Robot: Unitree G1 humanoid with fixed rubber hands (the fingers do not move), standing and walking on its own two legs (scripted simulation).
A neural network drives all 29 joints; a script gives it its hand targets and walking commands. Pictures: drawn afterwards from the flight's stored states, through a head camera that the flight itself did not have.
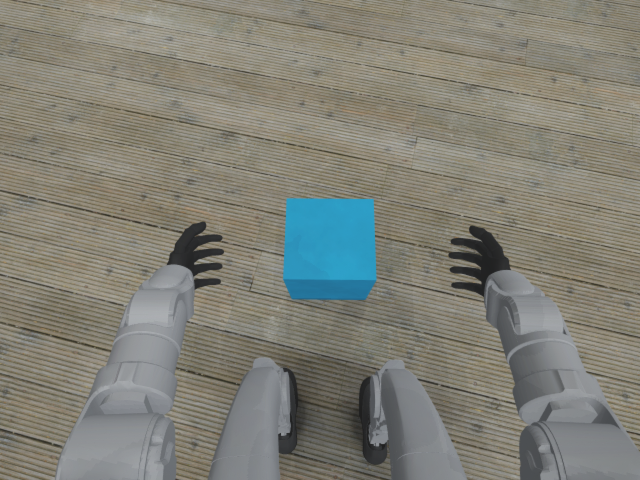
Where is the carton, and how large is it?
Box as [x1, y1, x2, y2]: [283, 198, 376, 299]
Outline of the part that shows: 287,198 283,279 291,298 365,299 376,279 373,199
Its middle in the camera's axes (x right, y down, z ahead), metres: +0.02 +0.03 +1.02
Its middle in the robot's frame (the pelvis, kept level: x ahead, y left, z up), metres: +0.53 -0.01 -0.56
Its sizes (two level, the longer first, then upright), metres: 0.210 0.200 0.250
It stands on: the floor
